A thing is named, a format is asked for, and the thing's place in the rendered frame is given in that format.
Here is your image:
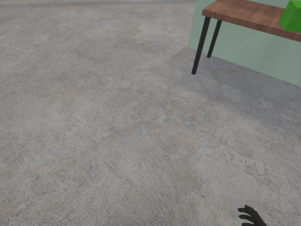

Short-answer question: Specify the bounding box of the carton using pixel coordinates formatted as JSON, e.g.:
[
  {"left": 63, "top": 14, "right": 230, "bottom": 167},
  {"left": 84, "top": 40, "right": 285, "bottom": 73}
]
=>
[{"left": 278, "top": 0, "right": 301, "bottom": 33}]

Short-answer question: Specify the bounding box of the table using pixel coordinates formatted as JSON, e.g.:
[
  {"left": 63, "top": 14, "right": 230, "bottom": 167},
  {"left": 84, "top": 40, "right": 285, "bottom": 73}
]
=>
[{"left": 191, "top": 0, "right": 301, "bottom": 75}]

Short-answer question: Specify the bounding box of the robot right hand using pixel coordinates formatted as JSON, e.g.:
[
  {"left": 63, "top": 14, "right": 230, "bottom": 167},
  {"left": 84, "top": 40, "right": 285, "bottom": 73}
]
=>
[{"left": 238, "top": 205, "right": 267, "bottom": 226}]

